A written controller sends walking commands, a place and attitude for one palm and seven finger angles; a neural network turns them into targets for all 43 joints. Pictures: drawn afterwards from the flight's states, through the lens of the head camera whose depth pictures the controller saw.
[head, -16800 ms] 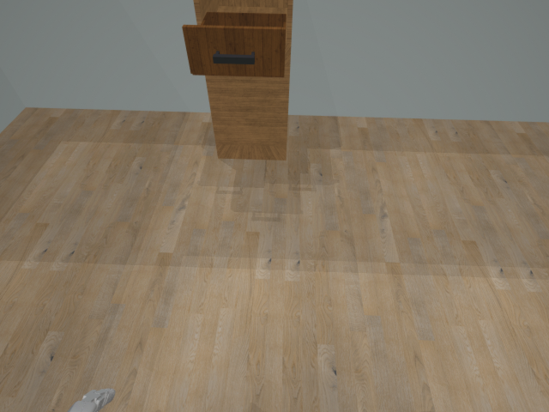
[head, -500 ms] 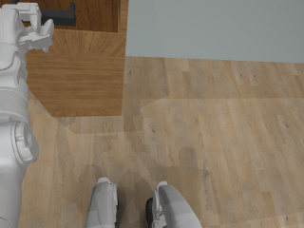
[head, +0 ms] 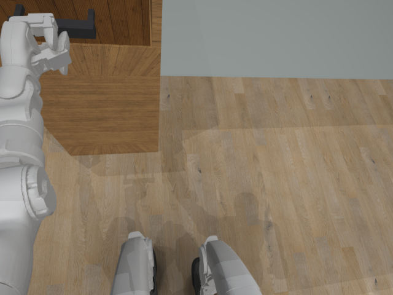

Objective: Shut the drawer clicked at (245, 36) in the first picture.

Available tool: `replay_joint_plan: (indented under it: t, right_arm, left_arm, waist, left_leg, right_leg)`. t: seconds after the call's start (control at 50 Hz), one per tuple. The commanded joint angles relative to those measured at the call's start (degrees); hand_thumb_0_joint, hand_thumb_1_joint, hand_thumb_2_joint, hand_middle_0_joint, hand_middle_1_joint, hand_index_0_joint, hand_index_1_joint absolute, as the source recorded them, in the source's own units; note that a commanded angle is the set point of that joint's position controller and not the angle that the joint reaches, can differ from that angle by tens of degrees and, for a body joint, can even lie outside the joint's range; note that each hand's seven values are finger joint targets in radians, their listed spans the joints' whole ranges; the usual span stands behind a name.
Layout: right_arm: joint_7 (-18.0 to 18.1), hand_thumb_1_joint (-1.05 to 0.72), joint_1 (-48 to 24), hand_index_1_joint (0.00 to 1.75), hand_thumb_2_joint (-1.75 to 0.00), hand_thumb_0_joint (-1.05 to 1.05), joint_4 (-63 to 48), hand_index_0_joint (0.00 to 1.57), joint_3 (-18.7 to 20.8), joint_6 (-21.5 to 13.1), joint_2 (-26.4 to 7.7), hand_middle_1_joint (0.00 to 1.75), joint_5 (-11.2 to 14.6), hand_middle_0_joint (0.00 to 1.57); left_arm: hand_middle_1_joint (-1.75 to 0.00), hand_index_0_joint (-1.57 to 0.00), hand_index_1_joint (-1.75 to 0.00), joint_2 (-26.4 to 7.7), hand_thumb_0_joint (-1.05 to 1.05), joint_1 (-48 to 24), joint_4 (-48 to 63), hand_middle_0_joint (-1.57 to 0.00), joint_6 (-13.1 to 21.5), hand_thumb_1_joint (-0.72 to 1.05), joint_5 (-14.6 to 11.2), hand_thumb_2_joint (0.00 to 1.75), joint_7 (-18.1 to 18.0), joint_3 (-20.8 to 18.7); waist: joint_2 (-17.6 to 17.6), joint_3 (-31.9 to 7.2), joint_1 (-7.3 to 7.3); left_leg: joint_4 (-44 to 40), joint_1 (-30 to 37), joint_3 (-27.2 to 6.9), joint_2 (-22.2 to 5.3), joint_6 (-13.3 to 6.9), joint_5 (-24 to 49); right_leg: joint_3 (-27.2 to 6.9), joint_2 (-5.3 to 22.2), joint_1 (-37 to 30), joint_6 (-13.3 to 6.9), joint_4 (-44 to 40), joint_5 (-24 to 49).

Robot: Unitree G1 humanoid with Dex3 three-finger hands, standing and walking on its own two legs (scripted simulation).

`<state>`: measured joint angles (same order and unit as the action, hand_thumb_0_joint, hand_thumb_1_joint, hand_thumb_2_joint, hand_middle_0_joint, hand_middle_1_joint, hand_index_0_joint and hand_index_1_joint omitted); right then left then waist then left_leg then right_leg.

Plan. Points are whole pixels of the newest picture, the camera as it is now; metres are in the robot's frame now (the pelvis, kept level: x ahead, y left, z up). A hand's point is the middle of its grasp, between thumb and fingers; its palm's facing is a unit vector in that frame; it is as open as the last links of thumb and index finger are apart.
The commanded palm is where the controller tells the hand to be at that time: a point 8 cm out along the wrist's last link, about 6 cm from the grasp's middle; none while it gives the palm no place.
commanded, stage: pull the fist back off the drawer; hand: left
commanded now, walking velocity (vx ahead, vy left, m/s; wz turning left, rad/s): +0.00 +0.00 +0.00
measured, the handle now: (55, 20) +0.62 +0.23 +0.08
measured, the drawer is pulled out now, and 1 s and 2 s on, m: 0.00 0.00 0.00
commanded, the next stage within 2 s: draw the hand back to the body in 0.24 s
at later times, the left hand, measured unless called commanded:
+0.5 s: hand (59, 57) +0.51 +0.20 +0.11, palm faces +0.03 -1.00 -0.06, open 3.3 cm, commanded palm +0.47 +0.24 +0.12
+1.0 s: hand (2, 109) +0.36 +0.21 +0.19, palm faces +0.20 -0.96 -0.22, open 3.3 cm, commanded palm +0.32 +0.26 +0.21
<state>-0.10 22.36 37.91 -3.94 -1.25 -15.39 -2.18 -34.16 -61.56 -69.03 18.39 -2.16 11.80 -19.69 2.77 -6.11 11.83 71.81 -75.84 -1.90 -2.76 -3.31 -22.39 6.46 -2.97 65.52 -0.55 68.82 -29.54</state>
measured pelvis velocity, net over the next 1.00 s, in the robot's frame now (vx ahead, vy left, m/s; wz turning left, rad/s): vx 0.07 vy -0.01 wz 0.04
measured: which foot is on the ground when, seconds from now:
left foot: down 0.00-1.00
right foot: down 0.00-1.00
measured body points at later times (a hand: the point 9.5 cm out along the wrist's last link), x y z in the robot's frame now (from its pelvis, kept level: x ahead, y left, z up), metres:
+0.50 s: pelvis +0.06 -0.01 +0.04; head +0.18 +0.01 +0.47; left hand +0.50 +0.25 +0.11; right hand +0.09 -0.27 -0.07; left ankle +0.09 +0.08 -0.62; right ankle +0.03 -0.13 -0.62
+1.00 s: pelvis +0.07 -0.01 +0.10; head +0.09 -0.03 +0.55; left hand +0.35 +0.26 +0.20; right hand +0.26 -0.24 +0.02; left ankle +0.09 +0.08 -0.62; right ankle +0.03 -0.13 -0.62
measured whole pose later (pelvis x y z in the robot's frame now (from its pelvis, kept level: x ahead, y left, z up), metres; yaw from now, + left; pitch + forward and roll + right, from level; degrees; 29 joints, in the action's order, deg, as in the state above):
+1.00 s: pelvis +0.07 -0.01 +0.10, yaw +2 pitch +6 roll -1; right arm 4.4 11.4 28.9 -2.2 1.5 -13.9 3.3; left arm -18.4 1.0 -7.8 5.6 -7.9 0.8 -9.4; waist 3.0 -4.5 0.2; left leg 41.7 -28.9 2.1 -0.5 -1.9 -18.4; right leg 2.0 -1.4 20.7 -1.0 39.5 -24.4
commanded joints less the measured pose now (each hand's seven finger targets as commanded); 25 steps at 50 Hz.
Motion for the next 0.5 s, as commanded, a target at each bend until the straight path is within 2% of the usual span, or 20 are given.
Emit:
replay_joint_plan:
  t: [0.0,0.02,0.04,0.06,0.1,0.12,0.18,0.26,0.32,0.34,0.38,0.4,0.42,0.44,0.46,0.48]
  right_arm:
    - [0.3,-0.9,9.8,0.3,-0.9,0.0,-2.8,0.2,4.6,0.2,-12.5,0.3,0.6,0.2]
    - [0.2,-0.9,9.6,0.3,-0.9,0.0,-3.1,0.2,4.7,0.4,-12.4,0.3,0.6,0.2]
    - [0.1,-0.9,9.4,0.3,-0.9,0.0,-3.4,0.2,4.9,0.6,-12.1,0.3,0.7,0.2]
    - [-0.1,-0.9,9.3,0.3,-0.9,0.0,-3.8,0.2,4.9,0.8,-11.9,0.3,0.9,0.2]
    - [-0.2,-0.9,9.0,0.3,-0.9,0.0,-4.2,0.2,5.0,1.2,-11.7,0.3,1.0,0.2]
    - [-0.2,-0.9,8.8,0.3,-0.9,0.0,-4.3,0.2,5.2,1.6,-11.6,0.3,1.0,0.2]
    - [-0.3,-0.9,8.9,0.3,-0.9,0.0,-4.3,0.2,5.2,2.1,-11.0,0.3,1.2,0.2]
    - [-0.4,-0.9,8.6,0.3,-0.9,0.0,-4.6,0.2,5.8,3.2,-10.8,0.3,1.5,0.2]
    - [-0.5,-0.9,8.3,0.3,-0.9,0.0,-4.6,0.2,6.0,3.8,-10.3,0.3,1.6,0.2]
    - [-0.7,-0.9,8.2,0.3,-0.9,0.0,-5.6,0.2,6.3,4.1,-10.4,0.3,1.8,0.2]
    - [-0.9,-0.9,6.7,0.3,-0.9,0.0,-7.8,0.2,6.7,4.5,-10.2,0.3,2.5,0.2]
    - [-1.0,-0.9,6.1,0.3,-0.9,0.0,-8.8,0.2,6.9,4.6,-9.9,0.3,3.0,0.2]
    - [-0.9,-0.9,5.5,0.3,-0.9,0.0,-9.8,0.2,6.9,4.6,-9.5,0.3,3.5,0.2]
    - [-0.9,-0.9,4.7,0.3,-0.9,0.0,-10.5,0.2,6.9,4.5,-9.1,0.3,4.0,0.2]
    - [-0.8,-0.9,4.1,0.3,-0.9,0.0,-11.0,0.2,6.9,4.3,-8.8,0.3,4.3,0.2]
    - [-0.5,-0.9,3.7,0.3,-0.9,0.0,-10.9,0.2,6.6,4.1,-8.9,0.3,4.6,0.2]
  left_arm:
    - [-1.6,-1.4,-1.6,-11.5,0.0,-25.5,14.8,-1.4,4.2,0.9,-2.0,0.9,-0.7,-3.1]
    - [-1.6,-1.4,-1.6,-12.1,0.0,-24.6,16.3,-1.4,4.6,0.9,-2.0,0.9,-0.8,-3.6]
    - [-1.6,-1.4,-1.6,-10.3,0.0,-23.4,17.6,-1.4,4.9,0.9,-2.2,0.9,-0.8,-2.7]
    - [-1.6,-1.4,-1.6,-10.3,0.0,-20.4,17.2,-1.4,4.9,0.9,-2.4,0.9,-0.8,-3.4]
    - [-1.6,-1.4,-1.6,-10.4,0.0,-17.8,18.1,-1.4,5.5,0.9,-2.6,0.9,-0.9,-3.9]
    - [-1.6,-1.4,-1.6,-11.2,0.0,-15.6,18.7,-1.4,5.7,0.9,-2.8,0.9,-1.0,-5.2]
    - [-1.6,-1.4,-1.6,-9.4,0.0,-15.0,19.3,-1.4,6.7,0.9,-3.1,0.9,-1.0,-4.1]
    - [-1.6,-1.4,-1.6,-9.1,0.0,-9.9,19.6,-1.4,7.5,0.9,-3.6,0.9,-0.1,-4.7]
    - [-1.6,-1.4,-1.6,-6.5,0.0,-8.6,19.8,-1.4,7.8,0.9,-4.1,0.9,0.4,-3.3]
    - [-1.6,-1.4,-1.6,-7.1,0.0,-4.8,23.0,-1.4,7.9,0.9,-4.5,0.9,0.8,-4.4]
    - [-1.6,-1.4,-1.6,-6.6,0.0,1.7,32.0,-1.4,7.6,0.9,-6.0,0.9,1.2,-4.3]
    - [-1.6,-1.4,-1.6,-6.7,0.0,5.4,37.3,-1.4,7.2,0.9,-6.8,0.9,1.5,-4.5]
    - [-1.6,-1.4,-1.6,-5.4,0.0,10.6,40.9,-1.4,6.3,0.9,-7.6,0.9,1.7,-3.7]
    - [-1.6,-1.4,-1.6,-3.9,0.0,13.2,44.5,-1.4,5.3,0.9,-8.5,0.9,2.0,-2.5]
    - [-1.6,-1.4,-1.6,-3.1,0.0,16.9,45.6,-1.4,3.9,0.9,-9.4,0.9,1.9,-2.6]
    - [-1.6,-1.4,-1.6,-3.0,0.0,19.6,45.8,-1.4,2.8,0.9,-10.2,0.9,1.7,-2.6]
  waist:
    - [10.8,-29.8,1.19]
    - [11.4,-30.3,0.56]
    - [11.0,-31.1,0.51]
    - [10.3,-30.4,-0.4]
    - [9.8,-30.0,-0.78]
    - [8.7,-30.2,-1.58]
    - [6.5,-28.4,-0.78]
    - [5.8,-28.5,-1.99]
    - [5.9,-27.9,-1.86]
    - [6.4,-30.7,-3.73]
    - [10.5,-36.4,-6.04]
    - [10.9,-39.0,-7.03]
    - [10.0,-39.6,-7.66]
    - [8.7,-38.3,-7.58]
    - [6.5,-36.2,-7.69]
    - [4.0,-33.0,-7.17]
  left_leg:
    - [-11.4,40.5,-8.0,-1.1,1.5,-1.8]
    - [-11.7,41.1,-7.8,-1.2,1.6,-0.8]
    - [-11.8,42.1,-7.6,-1.1,1.5,0.3]
    - [-11.9,41.4,-7.0,-0.9,1.6,1.0]
    - [-12.0,41.9,-6.5,-0.9,1.5,3.5]
    - [-11.8,41.3,-5.7,-0.8,1.5,5.1]
    - [-11.3,40.3,-4.7,-0.6,1.1,7.8]
    - [-11.0,41.0,-3.4,-0.4,1.2,12.8]
    - [-10.7,42.1,-3.0,-0.2,1.2,16.5]
    - [-11.5,44.4,-2.8,-0.1,1.4,18.8]
    - [-12.9,51.3,-2.3,0.2,1.6,25.5]
    - [-13.8,54.8,-2.3,0.2,1.8,29.1]
    - [-14.5,56.4,-2.0,0.3,1.7,31.5]
    - [-15.3,56.5,-1.7,0.4,1.5,32.2]
    - [-16.1,54.9,-1.0,0.7,1.2,30.6]
    - [-16.6,52.9,-0.7,0.8,0.8,30.2]
  right_leg:
    - [-2.8,-0.8,2.1,-1.7,-11.2,2.4]
    - [-2.8,-0.8,1.3,-1.7,-11.2,2.8]
    - [-2.9,-0.8,0.5,-1.6,-11.6,3.4]
    - [-3.1,-0.9,-1.1,-1.6,-12.1,3.7]
    - [-3.1,-1.0,-2.2,-1.6,-12.2,5.0]
    - [-3.2,-1.0,-4.2,-1.5,-12.5,5.9]
    - [-3.6,-1.2,-6.0,-1.2,-13.1,7.8]
    - [-3.9,-1.3,-9.2,-1.2,-13.4,12.0]
    - [-4.0,-1.3,-9.5,-1.1,-13.1,15.4]
    - [-4.0,-1.3,-12.0,-1.3,-13.3,17.3]
    - [-4.1,-1.4,-16.8,-1.7,-14.2,22.6]
    - [-4.1,-1.5,-19.6,-1.6,-15.1,25.7]
    - [-4.1,-1.6,-22.3,-1.5,-16.1,28.2]
    - [-4.1,-1.6,-24.5,-1.2,-17.2,30.1]
    - [-4.2,-1.6,-26.6,-0.9,-18.3,31.3]
    - [-4.2,-1.4,-28.1,-0.8,-18.9,33.0]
